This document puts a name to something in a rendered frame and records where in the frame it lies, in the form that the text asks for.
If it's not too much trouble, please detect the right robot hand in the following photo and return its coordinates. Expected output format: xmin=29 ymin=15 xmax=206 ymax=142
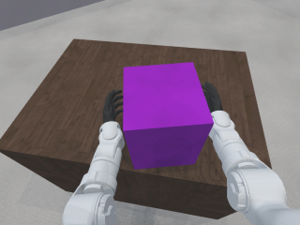
xmin=201 ymin=82 xmax=223 ymax=113

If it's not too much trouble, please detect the robot right forearm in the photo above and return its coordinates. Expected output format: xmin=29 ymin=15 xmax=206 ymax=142
xmin=208 ymin=111 xmax=287 ymax=203

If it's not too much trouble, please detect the right robot upper arm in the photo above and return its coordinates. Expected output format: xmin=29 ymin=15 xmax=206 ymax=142
xmin=227 ymin=168 xmax=300 ymax=225

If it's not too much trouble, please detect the pedestal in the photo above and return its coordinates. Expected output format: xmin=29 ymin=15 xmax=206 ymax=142
xmin=0 ymin=38 xmax=272 ymax=219

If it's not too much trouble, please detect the carton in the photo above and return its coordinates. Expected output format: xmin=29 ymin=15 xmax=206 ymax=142
xmin=123 ymin=62 xmax=214 ymax=170

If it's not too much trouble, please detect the robot left forearm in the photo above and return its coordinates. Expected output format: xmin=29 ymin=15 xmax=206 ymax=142
xmin=62 ymin=121 xmax=125 ymax=225

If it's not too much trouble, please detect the left robot upper arm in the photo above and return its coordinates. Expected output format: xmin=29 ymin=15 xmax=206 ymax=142
xmin=63 ymin=192 xmax=117 ymax=225

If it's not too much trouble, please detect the left robot hand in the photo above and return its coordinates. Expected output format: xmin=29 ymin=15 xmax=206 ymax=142
xmin=103 ymin=89 xmax=124 ymax=124

